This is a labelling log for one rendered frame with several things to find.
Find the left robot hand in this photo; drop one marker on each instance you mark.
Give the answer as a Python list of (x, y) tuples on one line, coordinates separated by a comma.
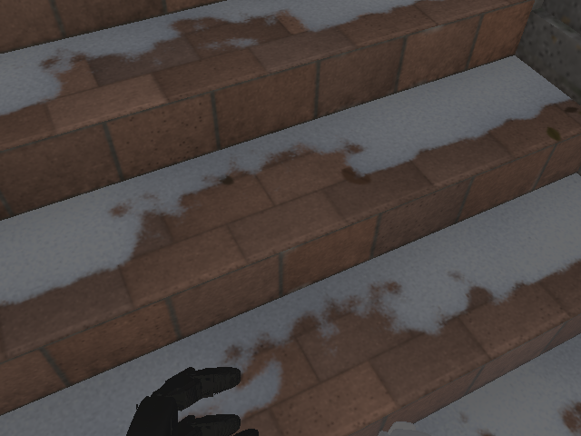
[(158, 415)]

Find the right robot shin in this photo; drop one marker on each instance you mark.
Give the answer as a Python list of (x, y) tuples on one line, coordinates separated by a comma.
[(402, 425)]

